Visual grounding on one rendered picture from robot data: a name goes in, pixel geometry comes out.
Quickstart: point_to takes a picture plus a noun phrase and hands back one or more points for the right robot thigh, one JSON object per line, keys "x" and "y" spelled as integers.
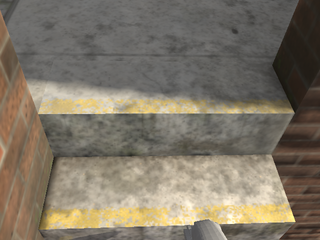
{"x": 204, "y": 230}

